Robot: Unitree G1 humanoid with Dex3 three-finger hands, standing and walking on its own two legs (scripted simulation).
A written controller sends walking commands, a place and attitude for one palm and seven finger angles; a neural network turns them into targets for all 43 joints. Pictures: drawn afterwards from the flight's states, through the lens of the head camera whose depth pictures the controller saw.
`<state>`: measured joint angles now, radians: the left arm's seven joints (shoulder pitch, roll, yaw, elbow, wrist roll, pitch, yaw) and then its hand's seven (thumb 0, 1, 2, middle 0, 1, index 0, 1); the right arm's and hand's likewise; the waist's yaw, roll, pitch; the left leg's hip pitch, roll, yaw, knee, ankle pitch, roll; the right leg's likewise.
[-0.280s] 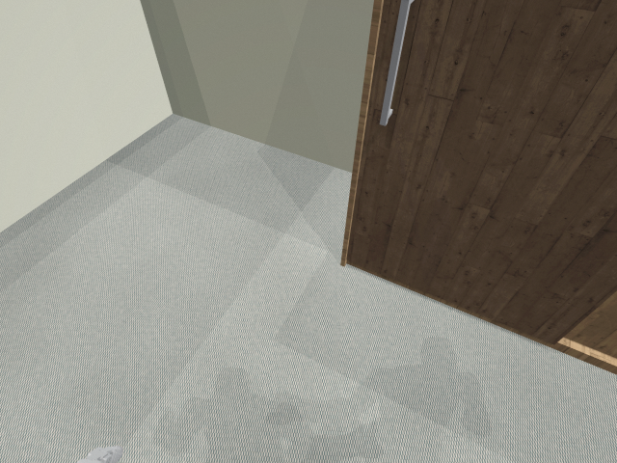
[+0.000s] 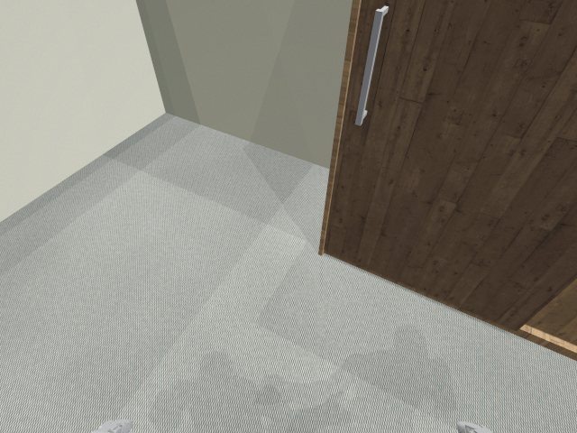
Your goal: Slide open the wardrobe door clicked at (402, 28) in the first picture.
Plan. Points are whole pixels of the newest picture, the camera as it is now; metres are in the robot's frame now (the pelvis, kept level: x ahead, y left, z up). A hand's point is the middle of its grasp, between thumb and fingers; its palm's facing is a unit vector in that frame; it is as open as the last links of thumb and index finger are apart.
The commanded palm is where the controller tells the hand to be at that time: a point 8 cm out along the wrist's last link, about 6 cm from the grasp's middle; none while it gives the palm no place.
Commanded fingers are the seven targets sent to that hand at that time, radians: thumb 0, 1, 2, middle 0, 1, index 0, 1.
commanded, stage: stand and wait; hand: left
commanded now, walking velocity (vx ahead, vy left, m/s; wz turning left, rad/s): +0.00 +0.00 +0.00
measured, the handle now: (370, 70) +0.92 -0.15 +0.09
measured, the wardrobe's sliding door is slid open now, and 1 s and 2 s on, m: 0.00 0.00 0.00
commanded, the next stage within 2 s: look at it before walking up in 0.70 s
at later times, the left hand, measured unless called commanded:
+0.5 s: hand out of the picture +0.05 +0.24 -0.15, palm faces -0.02 -0.94 -0.34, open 7.4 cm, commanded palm none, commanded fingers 0.00 0.90 0.90 -0.20 -0.30 -0.20 -0.30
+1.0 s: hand out of the picture +0.06 +0.24 -0.15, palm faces -0.03 -0.94 -0.34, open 7.4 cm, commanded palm none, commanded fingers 0.00 0.90 0.90 -0.20 -0.30 -0.20 -0.30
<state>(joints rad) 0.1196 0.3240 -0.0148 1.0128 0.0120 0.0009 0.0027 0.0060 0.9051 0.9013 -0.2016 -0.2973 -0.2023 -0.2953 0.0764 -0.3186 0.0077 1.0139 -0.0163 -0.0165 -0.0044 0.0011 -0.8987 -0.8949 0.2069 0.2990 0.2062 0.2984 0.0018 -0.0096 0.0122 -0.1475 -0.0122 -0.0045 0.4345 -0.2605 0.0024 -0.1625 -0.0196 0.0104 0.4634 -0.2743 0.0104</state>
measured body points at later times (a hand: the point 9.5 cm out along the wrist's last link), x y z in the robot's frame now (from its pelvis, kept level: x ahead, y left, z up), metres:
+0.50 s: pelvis -0.02 -0.01 +0.00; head -0.02 -0.01 +0.45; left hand +0.05 +0.29 -0.13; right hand +0.05 -0.30 -0.13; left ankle -0.02 +0.12 -0.74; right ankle -0.02 -0.13 -0.74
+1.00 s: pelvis -0.02 -0.01 +0.00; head -0.01 -0.01 +0.45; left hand +0.06 +0.29 -0.13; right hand +0.06 -0.30 -0.13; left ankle -0.02 +0.12 -0.74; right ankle -0.02 -0.13 -0.74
